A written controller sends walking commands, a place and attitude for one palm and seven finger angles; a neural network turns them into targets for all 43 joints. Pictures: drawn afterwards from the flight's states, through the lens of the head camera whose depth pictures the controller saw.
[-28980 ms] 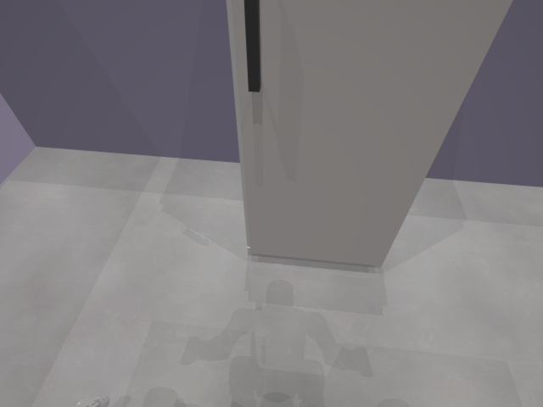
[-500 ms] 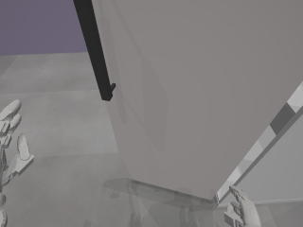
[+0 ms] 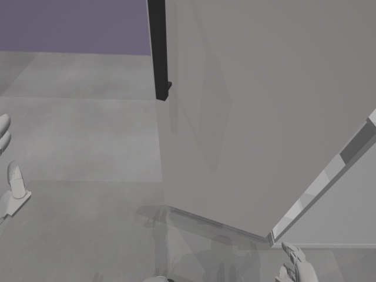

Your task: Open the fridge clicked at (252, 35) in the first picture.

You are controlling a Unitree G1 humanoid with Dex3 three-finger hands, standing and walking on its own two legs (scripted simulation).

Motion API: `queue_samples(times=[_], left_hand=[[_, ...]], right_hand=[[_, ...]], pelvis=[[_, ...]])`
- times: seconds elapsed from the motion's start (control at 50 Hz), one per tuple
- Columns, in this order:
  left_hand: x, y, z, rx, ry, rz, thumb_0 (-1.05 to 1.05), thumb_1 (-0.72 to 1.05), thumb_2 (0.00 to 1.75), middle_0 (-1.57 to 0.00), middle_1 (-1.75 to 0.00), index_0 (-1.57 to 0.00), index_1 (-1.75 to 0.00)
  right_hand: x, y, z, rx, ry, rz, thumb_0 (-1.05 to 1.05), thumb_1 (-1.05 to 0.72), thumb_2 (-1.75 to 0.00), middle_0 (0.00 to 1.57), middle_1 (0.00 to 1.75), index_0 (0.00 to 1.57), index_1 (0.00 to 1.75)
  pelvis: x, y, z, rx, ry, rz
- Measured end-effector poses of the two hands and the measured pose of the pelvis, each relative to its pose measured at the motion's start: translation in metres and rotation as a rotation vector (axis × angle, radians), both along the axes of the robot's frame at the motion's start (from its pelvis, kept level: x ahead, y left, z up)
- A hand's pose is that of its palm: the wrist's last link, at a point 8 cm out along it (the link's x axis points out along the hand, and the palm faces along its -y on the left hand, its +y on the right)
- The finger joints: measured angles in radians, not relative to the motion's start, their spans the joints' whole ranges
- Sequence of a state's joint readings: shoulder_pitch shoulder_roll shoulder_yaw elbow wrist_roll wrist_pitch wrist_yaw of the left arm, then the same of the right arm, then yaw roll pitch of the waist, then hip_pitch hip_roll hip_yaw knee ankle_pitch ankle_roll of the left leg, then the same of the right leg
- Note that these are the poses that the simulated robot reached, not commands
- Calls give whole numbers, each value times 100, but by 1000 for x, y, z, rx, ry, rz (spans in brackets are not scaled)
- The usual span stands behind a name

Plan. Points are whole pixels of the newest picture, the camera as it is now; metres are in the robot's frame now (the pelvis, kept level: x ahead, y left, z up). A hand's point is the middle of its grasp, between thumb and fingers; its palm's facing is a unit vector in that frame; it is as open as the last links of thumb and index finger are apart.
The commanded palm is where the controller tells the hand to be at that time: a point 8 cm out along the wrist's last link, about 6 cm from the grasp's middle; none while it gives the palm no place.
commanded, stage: step back with the hand held close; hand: left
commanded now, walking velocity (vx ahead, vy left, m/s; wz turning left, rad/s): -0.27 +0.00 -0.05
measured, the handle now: (162, 28) +0.55 +0.13 +0.27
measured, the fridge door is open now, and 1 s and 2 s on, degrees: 71 71 71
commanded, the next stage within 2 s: stop stepping back and stand still in 0.52 s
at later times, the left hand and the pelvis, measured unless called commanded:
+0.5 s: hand out of the picture +0.09 +0.30 +0.19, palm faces +0.50 -0.78 -0.38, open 7.4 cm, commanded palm +0.01 +0.34 +0.18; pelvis -0.10 +0.02 -0.01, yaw +6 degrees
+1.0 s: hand out of the picture -0.05 +0.35 +0.19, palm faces +0.36 -0.82 -0.44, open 7.4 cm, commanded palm -0.09 +0.39 +0.18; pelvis -0.25 +0.10 +0.01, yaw -2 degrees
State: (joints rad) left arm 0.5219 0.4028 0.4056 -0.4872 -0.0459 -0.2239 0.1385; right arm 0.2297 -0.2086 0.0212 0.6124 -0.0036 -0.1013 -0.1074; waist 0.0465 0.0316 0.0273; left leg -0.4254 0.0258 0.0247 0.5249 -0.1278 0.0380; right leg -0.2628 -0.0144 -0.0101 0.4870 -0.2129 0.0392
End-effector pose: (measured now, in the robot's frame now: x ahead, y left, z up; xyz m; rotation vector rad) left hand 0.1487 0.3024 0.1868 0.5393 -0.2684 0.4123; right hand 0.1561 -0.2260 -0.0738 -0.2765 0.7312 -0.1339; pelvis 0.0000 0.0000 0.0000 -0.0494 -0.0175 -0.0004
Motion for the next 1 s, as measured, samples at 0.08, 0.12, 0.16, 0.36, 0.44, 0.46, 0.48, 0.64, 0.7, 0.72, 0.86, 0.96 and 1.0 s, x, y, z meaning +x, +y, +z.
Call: queue_samples(times=[0.08, 0.12, 0.16, 0.36, 0.44, 0.46, 0.48, 0.64, 0.7, 0.72, 0.86, 0.96, 1.0], left_hand=[[-6, 6, 1, -10, -42, 10, 1, 89, 89, -22, -30, -21, -30], [-10, 7, 2, -5, -54, 9, 1, 89, 89, -22, -30, -21, -30], [-17, 8, 3, 13, -56, 1, 1, 89, 89, -22, -30, -21, -30], [-59, 19, -5, 11, -119, -35, 1, 89, 89, -22, -30, -22, -30], [-73, 33, 1, 19, -148, -32, 1, 88, 89, -22, -30, -22, -30], [-80, 35, 4, 27, -160, -32, 1, 88, 89, -22, -30, -22, -30], [-89, 37, 7, 31, -169, -29, 2, 89, 89, -22, -30, -22, -30], [-161, 50, 8, 12, -164, -1, 1, 89, 89, -22, -30, -21, -30], [-164, 70, -2, -54, -163, 9, 1, 89, 89, -22, -30, -21, -30], [-163, 77, -6, -69, -168, 8, 1, 89, 89, -21, -30, -21, -30], [-180, 89, -4, -102, -78, -79, 2, 89, 89, -21, -30, -21, -30], [-223, 84, 19, -53, -23, -129, 2, 89, 89, -21, -30, -21, -30], [-241, 87, 22, 27, -43, -125, 2, 89, 89, -22, -30, -21, -30]], right_hand=[[-7, 3, 4, -11, -23, 6, 1, -90, -89, 21, 30, 20, 30], [-9, 4, 6, -8, -43, 11, 1, -90, -89, 20, 30, 20, 30], [-10, 5, 9, -4, -63, 18, 1, -90, -89, 20, 30, 20, 30], [-40, 7, 7, -68, -56, 22, 1, -90, -90, 20, 30, 20, 30], [-61, 18, 6, -61, -56, 19, 1, -90, -90, 20, 30, 20, 30], [-66, 22, 6, -47, -56, 25, 1, -90, -90, 20, 30, 20, 30], [-71, 27, 5, -32, -58, 34, 1, -90, -90, 20, 30, 20, 30], [-112, 64, 0, 13, -24, 87, 1, -90, -90, 20, 30, 20, 30], [-131, 79, 11, -12, -37, 81, 1, -90, -89, 21, 30, 20, 30], [-136, 82, 12, -23, -63, 78, 1, -90, -89, 21, 30, 20, 30], [-199, 100, 34, 20, -116, -3, 1, -90, -89, 21, 30, 21, 30], [-248, 100, 42, 14, -67, -47, 1, -90, -89, 21, 30, 21, 30], [-261, 94, 31, 5, -64, -51, 1, -90, -89, 21, 30, 21, 31]], pelvis=[[-11, 3, 0, -10, -9, 15], [-18, 3, 0, -11, -11, 30], [-24, 2, -2, -9, -12, 41], [-58, 18, -13, -16, -29, 32], [-81, 22, -13, -67, -33, 74], [-87, 22, -13, -72, -29, 85], [-92, 22, -13, -73, -23, 94], [-136, 46, -10, 13, -31, 23], [-150, 60, -6, 31, -22, 7], [-156, 67, -10, 14, -13, 12], [-208, 89, 5, -22, -39, -20], [-232, 97, 20, -25, -12, -22], [-247, 98, 8, 55, 12, -42]])
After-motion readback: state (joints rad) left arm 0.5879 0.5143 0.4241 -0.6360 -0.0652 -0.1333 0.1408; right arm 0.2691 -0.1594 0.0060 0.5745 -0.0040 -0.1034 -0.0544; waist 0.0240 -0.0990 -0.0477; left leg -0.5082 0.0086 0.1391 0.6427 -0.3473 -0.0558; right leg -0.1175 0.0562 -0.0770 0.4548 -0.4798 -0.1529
